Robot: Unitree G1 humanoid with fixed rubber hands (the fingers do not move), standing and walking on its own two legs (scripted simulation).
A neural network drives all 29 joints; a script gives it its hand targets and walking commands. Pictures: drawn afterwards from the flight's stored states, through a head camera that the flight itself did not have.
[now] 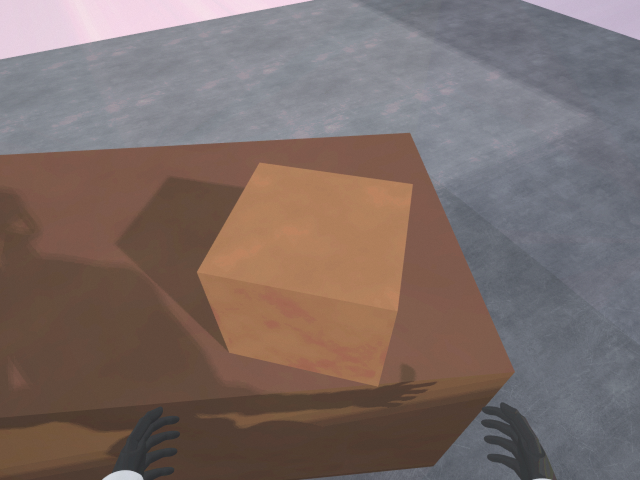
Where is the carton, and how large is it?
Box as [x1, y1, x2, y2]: [197, 163, 412, 386]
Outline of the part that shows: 259,163 197,271 229,352 377,386 397,311 412,184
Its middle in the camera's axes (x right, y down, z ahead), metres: -0.01 +0.05 +0.62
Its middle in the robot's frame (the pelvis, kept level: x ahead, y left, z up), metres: +0.43 +0.04 -0.02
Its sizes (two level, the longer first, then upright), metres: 0.252 0.235 0.222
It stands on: a pedestal, 0.64 m high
